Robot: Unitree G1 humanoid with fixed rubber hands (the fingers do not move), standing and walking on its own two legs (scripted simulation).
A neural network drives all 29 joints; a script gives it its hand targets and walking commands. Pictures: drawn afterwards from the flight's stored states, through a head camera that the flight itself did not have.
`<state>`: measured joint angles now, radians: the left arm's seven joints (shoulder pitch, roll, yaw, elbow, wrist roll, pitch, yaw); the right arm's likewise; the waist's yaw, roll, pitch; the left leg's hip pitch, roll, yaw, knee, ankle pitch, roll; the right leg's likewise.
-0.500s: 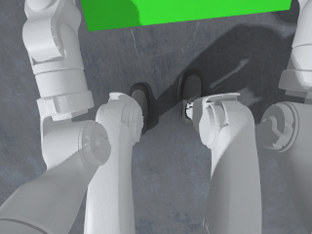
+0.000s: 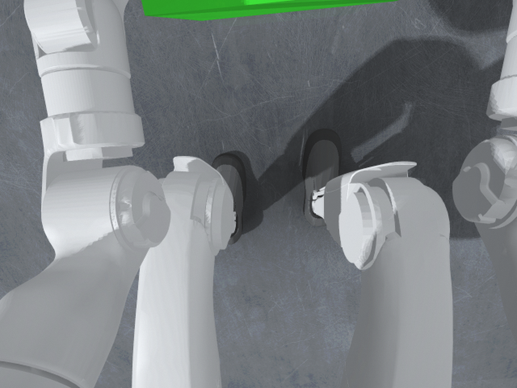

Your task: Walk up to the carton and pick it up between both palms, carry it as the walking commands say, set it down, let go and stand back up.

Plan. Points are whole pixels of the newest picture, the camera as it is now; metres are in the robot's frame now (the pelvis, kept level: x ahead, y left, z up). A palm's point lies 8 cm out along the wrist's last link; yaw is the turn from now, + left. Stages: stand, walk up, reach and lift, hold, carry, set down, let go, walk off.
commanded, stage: set down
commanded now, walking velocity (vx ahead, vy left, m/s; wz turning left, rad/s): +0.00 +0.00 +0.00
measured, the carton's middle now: out of the picture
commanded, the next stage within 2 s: none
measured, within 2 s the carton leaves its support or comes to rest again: rests again in 0.46 s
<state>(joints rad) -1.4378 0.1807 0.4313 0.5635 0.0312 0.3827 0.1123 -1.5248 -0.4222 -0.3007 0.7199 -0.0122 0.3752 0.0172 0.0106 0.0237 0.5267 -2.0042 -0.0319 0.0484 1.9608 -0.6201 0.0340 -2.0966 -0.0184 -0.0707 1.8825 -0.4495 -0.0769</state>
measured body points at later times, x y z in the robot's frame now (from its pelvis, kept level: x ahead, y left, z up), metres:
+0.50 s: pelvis +0.00 +0.00 -0.04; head +0.41 -0.01 +0.14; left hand +0.57 +0.16 -0.25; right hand +0.59 -0.22 -0.24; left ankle +0.09 +0.11 -0.42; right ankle +0.14 -0.09 -0.42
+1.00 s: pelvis +0.00 +0.00 -0.05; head +0.40 -0.01 +0.13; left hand +0.58 +0.16 -0.25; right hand +0.59 -0.22 -0.25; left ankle +0.09 +0.11 -0.42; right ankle +0.14 -0.09 -0.42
